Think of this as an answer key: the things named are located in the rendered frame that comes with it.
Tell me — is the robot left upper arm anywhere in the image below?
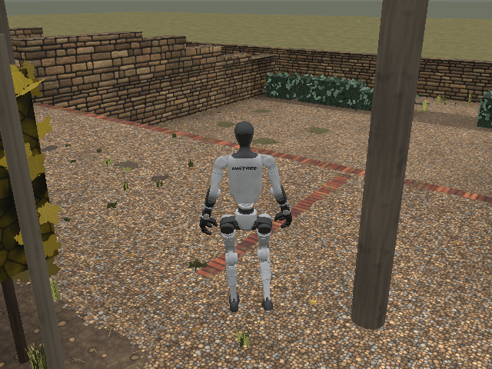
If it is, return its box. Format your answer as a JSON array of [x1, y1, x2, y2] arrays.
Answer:
[[208, 155, 229, 199]]

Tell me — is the robot left foot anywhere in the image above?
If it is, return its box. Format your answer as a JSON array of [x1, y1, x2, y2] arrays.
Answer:
[[229, 293, 240, 312]]

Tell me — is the left robot forearm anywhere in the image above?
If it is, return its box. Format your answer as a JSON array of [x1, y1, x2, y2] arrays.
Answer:
[[201, 187, 216, 220]]

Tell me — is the robot right upper arm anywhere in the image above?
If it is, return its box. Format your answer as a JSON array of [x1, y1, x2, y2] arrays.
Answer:
[[261, 155, 283, 197]]

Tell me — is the robot torso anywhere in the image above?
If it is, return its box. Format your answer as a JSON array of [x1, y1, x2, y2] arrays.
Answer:
[[227, 151, 263, 231]]

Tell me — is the left robot hand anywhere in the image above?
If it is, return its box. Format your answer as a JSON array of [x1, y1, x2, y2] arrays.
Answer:
[[199, 217, 218, 235]]

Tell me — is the right robot hand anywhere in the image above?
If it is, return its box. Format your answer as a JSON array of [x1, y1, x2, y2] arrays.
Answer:
[[274, 212, 292, 228]]

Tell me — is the right robot forearm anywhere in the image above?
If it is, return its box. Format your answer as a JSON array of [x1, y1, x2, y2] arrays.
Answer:
[[275, 185, 291, 215]]

